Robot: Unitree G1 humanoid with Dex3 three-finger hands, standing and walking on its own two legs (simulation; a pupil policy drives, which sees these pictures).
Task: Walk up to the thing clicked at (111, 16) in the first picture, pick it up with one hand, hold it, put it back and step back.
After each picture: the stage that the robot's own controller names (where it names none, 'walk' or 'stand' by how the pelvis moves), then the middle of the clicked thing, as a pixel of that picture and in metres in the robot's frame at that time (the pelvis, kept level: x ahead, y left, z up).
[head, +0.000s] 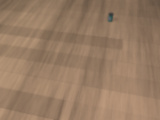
stand; (110, 17) +1.90 -0.39 -0.72
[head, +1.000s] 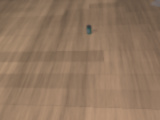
walk; (89, 29) +1.80 +0.06 -0.69
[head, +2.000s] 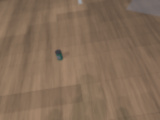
walk; (59, 55) +1.19 +0.37 -0.72
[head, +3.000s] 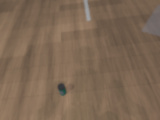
walk; (62, 89) +0.77 +0.29 -0.72
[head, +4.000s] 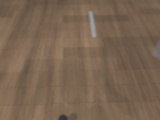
walk; out of the picture +0.50 +0.19 -0.71
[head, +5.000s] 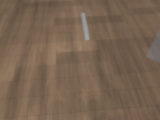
stand; out of the picture +0.40 +0.20 -0.72
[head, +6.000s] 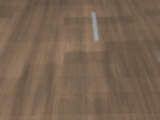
stand; out of the picture +0.39 +0.18 -0.72
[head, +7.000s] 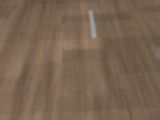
stand; out of the picture +0.41 +0.19 -0.73
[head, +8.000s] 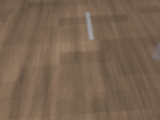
stand; out of the picture +0.39 +0.21 -0.73
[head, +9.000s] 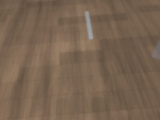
stand; out of the picture +0.39 +0.21 -0.73
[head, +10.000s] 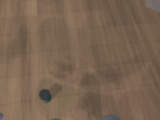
go down; (45, 96) +0.42 +0.21 -0.56
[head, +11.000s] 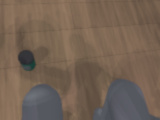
go down; (27, 61) +0.47 +0.23 -0.31
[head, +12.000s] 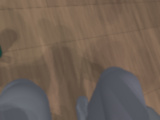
close in; out of the picture +0.46 +0.26 -0.25
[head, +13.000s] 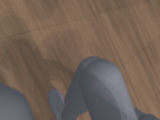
close; out of the picture +0.45 +0.29 -0.23
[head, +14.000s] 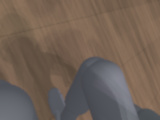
lift; out of the picture +0.42 +0.26 -0.23
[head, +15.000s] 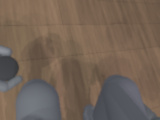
lift; (5, 69) +0.35 +0.25 -0.11
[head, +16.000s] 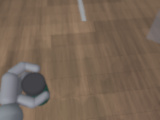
hold; (37, 90) +0.32 +0.16 +0.04
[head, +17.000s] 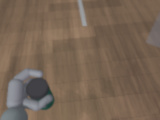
hold; (41, 94) +0.31 +0.16 +0.01
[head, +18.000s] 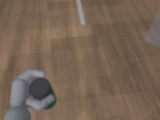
crouch; (43, 94) +0.32 +0.15 +0.00
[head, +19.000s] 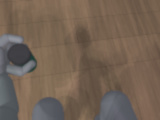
crouch; (23, 59) +0.43 +0.19 -0.08
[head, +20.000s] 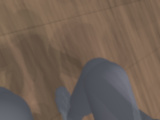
lower; out of the picture +0.44 +0.27 -0.23
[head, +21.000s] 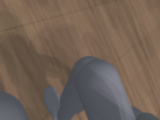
lower; out of the picture +0.44 +0.28 -0.24
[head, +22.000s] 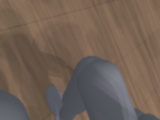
lower; out of the picture +0.45 +0.29 -0.24
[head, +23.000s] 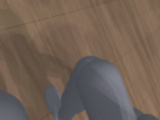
lower; out of the picture +0.45 +0.29 -0.24
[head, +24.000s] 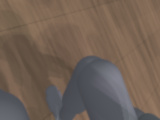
loosen; out of the picture +0.45 +0.28 -0.23
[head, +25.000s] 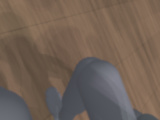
withdraw; out of the picture +0.44 +0.26 -0.24
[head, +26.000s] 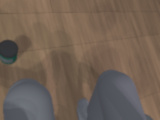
stand; (8, 53) +0.45 +0.22 -0.27
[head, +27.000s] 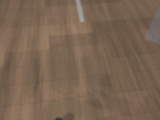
stand; out of the picture +0.39 +0.16 -0.63
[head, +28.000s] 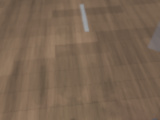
stand; out of the picture +0.40 +0.16 -0.67
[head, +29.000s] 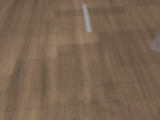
stand; out of the picture +0.39 +0.16 -0.67
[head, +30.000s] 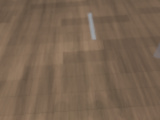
walk; out of the picture +0.41 +0.16 -0.72
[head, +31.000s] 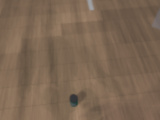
walk; (73, 100) +0.51 +0.10 -0.71
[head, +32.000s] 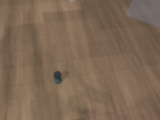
walk; (57, 77) +0.72 +0.16 -0.71
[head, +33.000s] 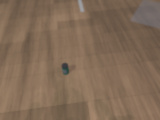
stand; (65, 68) +1.00 +0.24 -0.70
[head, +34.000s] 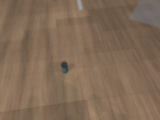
stand; (64, 67) +1.01 +0.21 -0.72
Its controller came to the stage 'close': yes
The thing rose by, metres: 0.73
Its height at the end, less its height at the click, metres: +0.00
